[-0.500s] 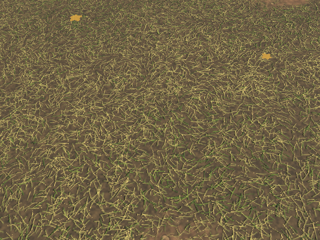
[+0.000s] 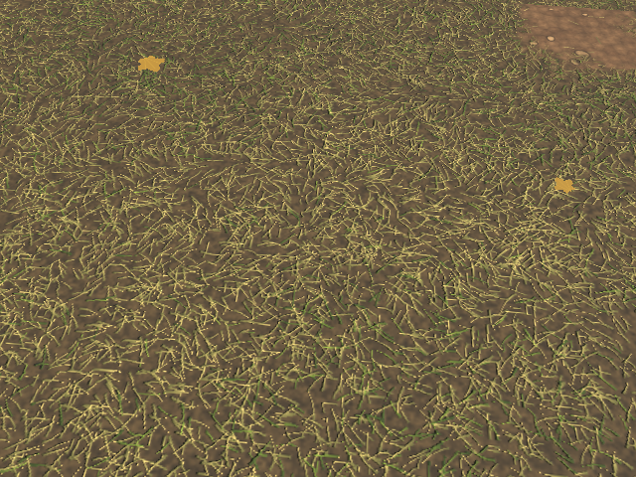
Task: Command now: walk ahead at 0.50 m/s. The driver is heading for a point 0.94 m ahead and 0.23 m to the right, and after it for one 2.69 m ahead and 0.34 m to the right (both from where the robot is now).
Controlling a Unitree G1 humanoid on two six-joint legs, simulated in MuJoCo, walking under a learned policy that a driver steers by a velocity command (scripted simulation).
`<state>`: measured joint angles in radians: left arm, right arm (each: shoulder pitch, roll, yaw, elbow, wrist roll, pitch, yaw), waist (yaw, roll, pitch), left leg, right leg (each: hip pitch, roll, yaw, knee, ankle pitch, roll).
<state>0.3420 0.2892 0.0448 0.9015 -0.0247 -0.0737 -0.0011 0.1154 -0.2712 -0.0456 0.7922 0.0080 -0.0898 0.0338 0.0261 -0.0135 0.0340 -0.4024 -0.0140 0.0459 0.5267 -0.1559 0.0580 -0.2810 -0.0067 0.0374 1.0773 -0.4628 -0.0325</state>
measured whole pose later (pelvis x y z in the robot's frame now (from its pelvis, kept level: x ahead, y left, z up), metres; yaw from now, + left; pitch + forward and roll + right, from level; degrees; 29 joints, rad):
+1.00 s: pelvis +0.56 -0.01 -0.01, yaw -1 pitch +2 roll -1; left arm 0.38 0.28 0.07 0.96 -0.01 -0.05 0.01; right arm 0.02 -0.25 -0.04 0.82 0.00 -0.10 0.04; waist 0.06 0.00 0.03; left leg -0.49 0.03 0.03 0.52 -0.07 0.04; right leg 0.00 -0.01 -0.03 0.49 -0.44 0.00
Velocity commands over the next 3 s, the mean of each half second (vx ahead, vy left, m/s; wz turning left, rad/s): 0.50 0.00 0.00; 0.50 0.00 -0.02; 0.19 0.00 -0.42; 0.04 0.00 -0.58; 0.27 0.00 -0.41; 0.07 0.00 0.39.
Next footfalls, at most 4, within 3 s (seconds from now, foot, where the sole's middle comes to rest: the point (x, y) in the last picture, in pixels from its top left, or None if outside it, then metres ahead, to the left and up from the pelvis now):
0.44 right None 0.42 -0.14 -0.77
0.98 left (286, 360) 0.72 0.10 -0.77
1.48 right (391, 336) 0.79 -0.14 -0.77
1.92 left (297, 307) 0.86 0.09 -0.77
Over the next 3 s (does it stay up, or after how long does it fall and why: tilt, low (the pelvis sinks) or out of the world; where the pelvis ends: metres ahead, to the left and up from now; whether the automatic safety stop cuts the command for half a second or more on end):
stays up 0.88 -0.16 0.00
